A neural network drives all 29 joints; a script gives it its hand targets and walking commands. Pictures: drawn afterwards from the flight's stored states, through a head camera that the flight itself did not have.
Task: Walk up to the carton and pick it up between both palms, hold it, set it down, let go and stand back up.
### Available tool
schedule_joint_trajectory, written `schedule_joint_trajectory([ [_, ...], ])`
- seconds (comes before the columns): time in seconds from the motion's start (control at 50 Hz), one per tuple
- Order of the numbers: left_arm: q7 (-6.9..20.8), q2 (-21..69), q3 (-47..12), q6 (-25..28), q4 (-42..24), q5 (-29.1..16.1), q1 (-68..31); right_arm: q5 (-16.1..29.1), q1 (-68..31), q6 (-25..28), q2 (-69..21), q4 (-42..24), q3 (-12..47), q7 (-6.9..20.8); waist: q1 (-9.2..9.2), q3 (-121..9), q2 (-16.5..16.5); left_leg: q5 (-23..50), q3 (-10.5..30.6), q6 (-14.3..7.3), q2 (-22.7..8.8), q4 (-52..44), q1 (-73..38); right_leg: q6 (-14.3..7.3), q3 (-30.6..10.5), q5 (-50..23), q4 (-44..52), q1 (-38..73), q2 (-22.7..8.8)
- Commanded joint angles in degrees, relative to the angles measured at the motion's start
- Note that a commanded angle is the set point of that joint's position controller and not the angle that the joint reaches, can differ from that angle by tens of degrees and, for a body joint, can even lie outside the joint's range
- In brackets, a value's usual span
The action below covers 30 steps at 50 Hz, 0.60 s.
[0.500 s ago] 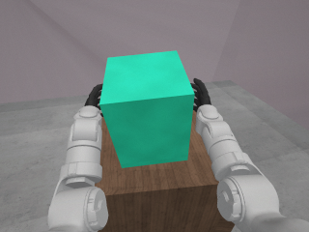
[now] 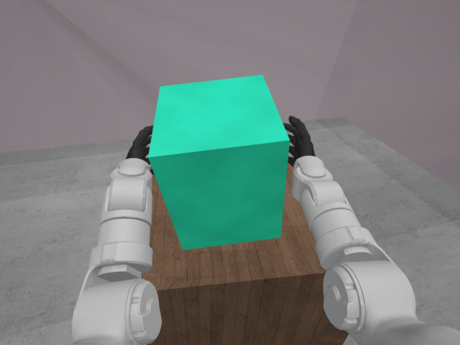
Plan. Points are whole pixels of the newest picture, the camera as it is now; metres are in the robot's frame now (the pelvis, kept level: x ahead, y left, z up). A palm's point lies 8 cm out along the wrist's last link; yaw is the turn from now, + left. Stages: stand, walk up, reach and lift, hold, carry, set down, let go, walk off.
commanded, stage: hold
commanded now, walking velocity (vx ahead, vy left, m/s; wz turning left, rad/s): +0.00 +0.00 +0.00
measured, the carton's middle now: (221, 164) +0.43 +0.02 +0.17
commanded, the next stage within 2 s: none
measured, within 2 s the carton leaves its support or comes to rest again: neither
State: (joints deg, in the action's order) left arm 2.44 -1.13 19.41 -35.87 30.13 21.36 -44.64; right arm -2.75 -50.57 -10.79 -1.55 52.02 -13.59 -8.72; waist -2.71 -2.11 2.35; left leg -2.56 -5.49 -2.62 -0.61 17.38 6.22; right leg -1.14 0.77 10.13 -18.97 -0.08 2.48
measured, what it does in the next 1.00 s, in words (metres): stands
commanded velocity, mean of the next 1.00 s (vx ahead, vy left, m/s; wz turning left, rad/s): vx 0.00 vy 0.00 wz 0.00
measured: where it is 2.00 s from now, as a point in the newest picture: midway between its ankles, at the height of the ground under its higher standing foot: outside the picture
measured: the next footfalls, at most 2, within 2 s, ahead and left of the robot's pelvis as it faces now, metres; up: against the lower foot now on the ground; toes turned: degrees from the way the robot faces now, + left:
none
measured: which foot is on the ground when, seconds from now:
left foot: down 0.00-1.00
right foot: down 0.00-1.00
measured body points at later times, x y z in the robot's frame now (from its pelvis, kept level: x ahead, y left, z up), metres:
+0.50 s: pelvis +0.00 +0.00 +0.00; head -0.08 +0.02 +0.44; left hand +0.39 +0.16 +0.20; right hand +0.39 -0.13 +0.21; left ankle +0.09 +0.09 -0.75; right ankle +0.02 -0.10 -0.74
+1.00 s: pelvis +0.00 +0.00 +0.00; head -0.07 +0.02 +0.44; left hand +0.39 +0.16 +0.20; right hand +0.39 -0.13 +0.21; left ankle +0.09 +0.09 -0.75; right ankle +0.02 -0.10 -0.74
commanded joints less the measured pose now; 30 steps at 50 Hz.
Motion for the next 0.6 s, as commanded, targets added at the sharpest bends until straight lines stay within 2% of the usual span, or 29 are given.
schedule_joint_trajectory([
  [0.0,9.02,32.28,-17.0,3.76,-15.62,-6.15,-28.23,7.03,-27.39,2.5,-23.16,-16.26,16.23,5.64,-2.57,-14.17,0.14,-2.5,2.82,1.23,-0.05,-3.19,-17.85,2.62,3.16,-0.4,9.01,-5.39,-1.04],
  [0.04,8.95,32.32,-18.05,3.9,-17.41,-6.9,-29.09,6.88,-25.65,2.32,-23.0,-16.05,15.66,5.51,-3.75,-14.05,-0.5,-1.64,2.81,1.68,-0.21,-2.86,-17.89,2.53,3.25,-1.47,8.73,-5.49,-1.24],
  [0.08,8.8,32.54,-18.03,3.66,-17.93,-6.58,-29.33,7.52,-25.71,2.09,-22.99,-15.66,16.41,5.68,-3.28,-14.45,-1.23,-1.52,2.95,1.68,-0.2,-3.13,-18.31,2.49,3.28,-1.45,8.45,-4.98,-0.93],
  [0.1,8.87,32.81,-17.47,3.38,-16.16,-6.06,-28.68,7.13,-25.7,1.91,-22.24,-14.5,15.75,5.81,-3.04,-13.54,-1.33,-2.97,3.11,1.84,-0.44,-3.5,-18.44,2.26,3.36,0.43,8.71,-5.86,-0.99],
  [0.16,9.33,31.62,-15.89,2.76,-14.15,-4.76,-27.38,6.53,-25.9,1.65,-22.07,-13.77,14.92,5.77,-2.67,-10.68,-0.07,-4.75,2.75,1.28,-0.46,-4.05,-16.65,2.37,3.21,1.74,9.04,-6.24,-0.97],
  [0.18,9.48,32.03,-16.2,2.86,-14.51,-5.09,-28.53,5.93,-25.84,1.84,-22.03,-13.26,13.99,5.88,-3.34,-10.74,-0.66,-5.48,2.94,1.4,-0.43,-4.04,-16.78,2.22,3.29,2.4,9.08,-6.53,-1.07],
  [0.22,9.52,31.67,-16.47,3.3,-15.27,-5.53,-29.4,6.12,-26.82,2.17,-22.61,-14.4,14.18,6.1,-2.89,-12.31,-0.43,-5.92,2.82,1.07,-0.36,-4.06,-16.16,2.14,3.18,2.64,8.74,-6.49,-1.21],
  [0.26,9.19,31.94,-16.53,3.66,-14.09,-5.72,-30.8,5.63,-27.96,2.38,-22.74,-14.33,13.86,6.34,-3.18,-12.28,-0.11,-7.63,2.8,0.97,-0.28,-4.03,-15.5,1.99,3.3,4.74,8.81,-7.54,-1.23],
  [0.28,9.16,32.45,-17.24,3.96,-15.58,-6.26,-30.23,5.67,-26.97,2.57,-23.12,-14.93,13.95,6.41,-3.07,-12.65,-0.71,-6.01,2.82,1.37,-0.56,-4.2,-16.25,1.98,3.28,3.42,8.71,-7.43,-1.09],
  [0.3,9.23,31.64,-16.55,3.8,-14.29,-5.48,-29.82,5.69,-27.36,2.48,-22.77,-14.34,14.09,6.46,-2.6,-11.89,-0.09,-6.67,2.86,1.12,-0.57,-4.15,-16.09,2.04,3.34,4.0,8.84,-7.6,-0.98],
  [0.34,9.21,32.65,-17.0,3.74,-14.85,-5.67,-28.61,5.59,-27.16,2.93,-22.88,-15.13,13.95,6.4,-2.85,-12.75,-0.67,-5.89,2.99,1.22,-0.46,-4.0,-16.48,2.14,3.23,2.45,8.72,-6.5,-1.09],
  [0.36,9.13,32.43,-16.47,3.54,-14.19,-5.68,-28.03,6.2,-27.71,2.77,-22.75,-15.58,14.65,6.46,-2.21,-12.32,-0.22,-5.49,2.78,1.05,-0.36,-4.1,-16.31,2.18,3.15,2.22,8.82,-6.51,-1.0],
  [0.4,9.33,32.29,-16.4,3.5,-13.39,-5.28,-28.54,5.38,-27.05,2.51,-21.86,-13.52,12.97,6.42,-3.37,-11.53,-0.64,-6.86,3.07,1.3,-0.61,-4.34,-15.98,1.96,3.23,3.04,8.85,-7.11,-0.99],
  [0.44,9.3,31.71,-15.7,3.67,-13.57,-5.06,-28.48,5.3,-26.35,2.67,-22.34,-13.28,13.45,6.52,-2.38,-11.45,-0.27,-6.76,2.61,1.12,-0.46,-4.48,-15.65,2.07,3.27,3.32,8.75,-6.91,-0.96],
  [0.48,9.17,32.58,-16.33,3.73,-13.31,-5.46,-29.12,5.29,-27.8,3.05,-22.46,-14.35,13.8,6.69,-2.78,-12.09,-0.54,-6.78,2.92,1.11,-0.55,-4.29,-16.42,2.01,3.6,3.87,8.92,-7.51,-1.11],
  [0.5,9.21,31.98,-16.02,3.63,-14.31,-4.92,-28.58,4.98,-25.93,2.7,-21.52,-12.88,12.97,6.7,-2.61,-10.75,-1.1,-6.66,2.94,1.34,-0.74,-4.59,-16.12,1.95,3.55,3.88,8.85,-7.45,-1.26],
  [0.56,9.32,31.62,-15.84,3.87,-13.84,-5.03,-29.75,4.53,-26.36,2.71,-22.28,-12.78,12.59,6.78,-3.37,-11.48,0.35,-7.92,2.66,1.01,-0.62,-4.43,-15.29,1.88,3.59,4.54,8.75,-7.4,-1.29],
  [0.58,9.34,31.03,-15.19,3.81,-13.01,-5.03,-29.59,4.68,-26.69,2.83,-22.26,-12.82,13.0,6.87,-2.58,-10.15,0.21,-8.03,2.52,0.88,-0.48,-4.82,-14.81,1.98,3.46,4.8,8.78,-7.55,-1.26],
])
